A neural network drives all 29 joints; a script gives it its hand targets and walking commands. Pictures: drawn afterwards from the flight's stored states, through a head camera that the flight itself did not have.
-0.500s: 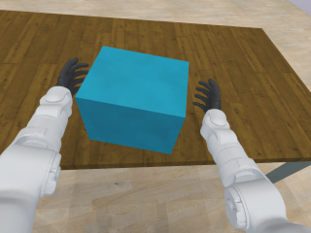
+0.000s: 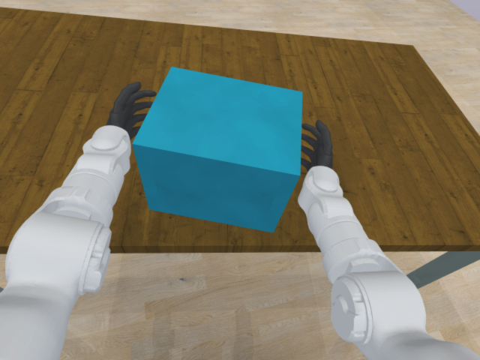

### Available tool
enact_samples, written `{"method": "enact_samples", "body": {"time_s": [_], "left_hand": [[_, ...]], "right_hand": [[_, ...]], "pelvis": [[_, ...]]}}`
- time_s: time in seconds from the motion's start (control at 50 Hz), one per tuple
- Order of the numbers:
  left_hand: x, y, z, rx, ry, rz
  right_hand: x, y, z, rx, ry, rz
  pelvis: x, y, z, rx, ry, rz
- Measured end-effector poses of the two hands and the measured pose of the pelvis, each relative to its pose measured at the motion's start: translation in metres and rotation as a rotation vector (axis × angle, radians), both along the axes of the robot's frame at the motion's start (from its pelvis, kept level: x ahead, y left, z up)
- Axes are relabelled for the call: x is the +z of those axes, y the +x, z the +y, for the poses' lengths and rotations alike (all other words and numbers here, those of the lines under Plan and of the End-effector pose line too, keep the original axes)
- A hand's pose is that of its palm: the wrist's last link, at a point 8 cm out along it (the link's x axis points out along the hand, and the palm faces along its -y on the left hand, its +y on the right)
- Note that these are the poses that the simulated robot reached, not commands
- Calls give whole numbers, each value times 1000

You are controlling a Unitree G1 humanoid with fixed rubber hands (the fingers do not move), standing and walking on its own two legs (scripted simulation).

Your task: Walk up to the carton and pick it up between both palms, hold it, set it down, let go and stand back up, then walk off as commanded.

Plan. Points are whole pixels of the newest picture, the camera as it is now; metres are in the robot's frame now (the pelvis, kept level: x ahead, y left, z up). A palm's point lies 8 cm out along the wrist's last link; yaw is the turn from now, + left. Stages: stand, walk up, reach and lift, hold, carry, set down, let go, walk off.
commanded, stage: reach and lift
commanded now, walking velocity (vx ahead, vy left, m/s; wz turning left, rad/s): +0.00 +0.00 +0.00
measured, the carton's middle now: (223, 152) +0.48 +0.00 +0.05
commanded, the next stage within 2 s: none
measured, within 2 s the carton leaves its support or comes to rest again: leaves its support in 1.48 s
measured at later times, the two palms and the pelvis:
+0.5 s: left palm (124, 129) +0.48 +0.16 +0.11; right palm (317, 171) +0.42 -0.16 +0.08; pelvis +0.02 +0.00 +0.01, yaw +1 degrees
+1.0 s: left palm (125, 132) +0.48 +0.16 +0.10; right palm (317, 172) +0.42 -0.16 +0.08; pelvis +0.04 +0.00 +0.02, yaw +1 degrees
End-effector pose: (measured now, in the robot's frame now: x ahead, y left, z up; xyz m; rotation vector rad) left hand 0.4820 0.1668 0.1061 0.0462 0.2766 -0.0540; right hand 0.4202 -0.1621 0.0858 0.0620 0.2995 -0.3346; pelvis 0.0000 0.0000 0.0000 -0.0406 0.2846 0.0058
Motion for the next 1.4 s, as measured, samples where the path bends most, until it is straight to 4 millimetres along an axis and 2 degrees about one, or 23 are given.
{"method": "enact_samples", "body": {"time_s": [0.38, 0.62, 0.84, 1.18, 1.4], "left_hand": [[0, 0, -4, -24, 14, -27], [-3, -1, -4, -19, -6, -50], [-7, -1, -4, -13, -34, -67], [-6, -1, -4, -14, -27, -67], [-2, -6, -3, -14, 25, -111]], "right_hand": [[-3, 0, 0, 0, -37, -46], [-10, -4, 0, 6, -55, -107], [-10, -4, 0, 17, -68, -116], [-9, -4, 1, 2, -89, -113], [-11, -5, 2, 13, -95, -178]], "pelvis": [[8, 7, 1, 2, 12, -44], [18, 26, 5, 1, 23, -128], [20, 40, 0, 5, 25, -183], [21, 43, -4, 19, 26, -179], [20, 39, -7, 23, 23, -126]]}}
